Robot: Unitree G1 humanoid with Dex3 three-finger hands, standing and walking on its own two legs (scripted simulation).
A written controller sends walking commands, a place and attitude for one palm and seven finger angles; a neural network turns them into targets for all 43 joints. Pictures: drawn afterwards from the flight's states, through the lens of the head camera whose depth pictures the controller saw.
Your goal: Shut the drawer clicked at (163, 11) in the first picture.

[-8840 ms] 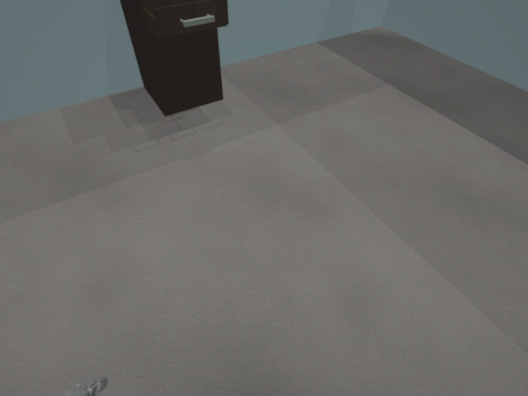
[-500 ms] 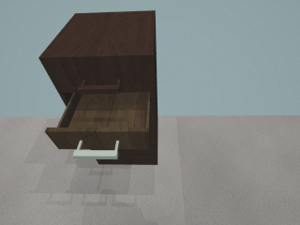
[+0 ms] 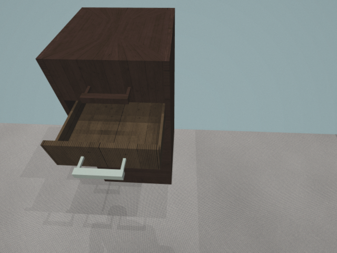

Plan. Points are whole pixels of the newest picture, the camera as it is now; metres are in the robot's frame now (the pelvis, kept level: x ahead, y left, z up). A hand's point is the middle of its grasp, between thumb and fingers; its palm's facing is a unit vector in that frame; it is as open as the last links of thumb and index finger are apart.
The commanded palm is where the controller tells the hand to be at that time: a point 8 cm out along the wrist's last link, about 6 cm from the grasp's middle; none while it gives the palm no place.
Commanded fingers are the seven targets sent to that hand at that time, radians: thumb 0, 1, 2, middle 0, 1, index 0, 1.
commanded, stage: come to a stop and stand still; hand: left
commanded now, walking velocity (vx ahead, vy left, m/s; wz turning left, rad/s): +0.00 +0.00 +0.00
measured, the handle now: (100, 167) +0.39 +0.26 -0.13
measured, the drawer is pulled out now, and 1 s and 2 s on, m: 0.21 0.21 0.21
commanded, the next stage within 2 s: look again from close up in 0.78 s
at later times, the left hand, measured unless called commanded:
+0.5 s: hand out of the picture +0.01 +0.19 -0.17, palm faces +0.04 -0.98 -0.21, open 7.4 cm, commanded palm none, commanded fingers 0.00 0.90 0.90 -0.20 -0.30 -0.20 -0.30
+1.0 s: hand out of the picture +0.01 +0.21 -0.18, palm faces -0.01 -0.98 -0.22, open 7.4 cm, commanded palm none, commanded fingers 0.00 0.90 0.90 -0.20 -0.30 -0.20 -0.30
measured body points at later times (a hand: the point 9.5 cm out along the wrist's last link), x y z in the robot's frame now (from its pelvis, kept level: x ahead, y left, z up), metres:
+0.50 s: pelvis +0.02 +0.02 +0.00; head +0.03 +0.02 +0.45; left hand +0.01 +0.25 -0.16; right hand +0.03 -0.20 -0.16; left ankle +0.01 +0.18 -0.74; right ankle -0.07 -0.07 -0.74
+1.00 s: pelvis +0.01 +0.04 -0.01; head +0.04 +0.03 +0.44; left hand +0.01 +0.26 -0.16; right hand +0.02 -0.19 -0.17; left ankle +0.01 +0.18 -0.74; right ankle -0.07 -0.07 -0.74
